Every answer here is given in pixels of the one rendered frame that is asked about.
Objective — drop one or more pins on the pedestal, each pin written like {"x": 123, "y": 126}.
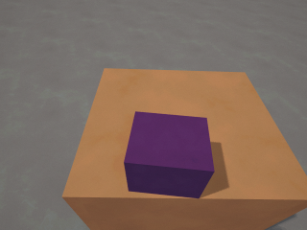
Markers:
{"x": 257, "y": 181}

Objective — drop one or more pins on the carton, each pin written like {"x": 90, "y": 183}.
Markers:
{"x": 168, "y": 155}

